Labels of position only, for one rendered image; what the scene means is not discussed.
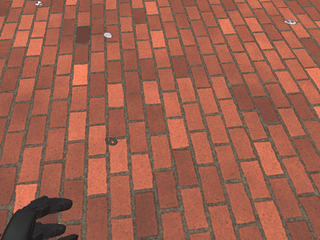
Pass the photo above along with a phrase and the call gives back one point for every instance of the left robot hand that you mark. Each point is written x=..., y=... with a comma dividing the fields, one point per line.
x=23, y=225

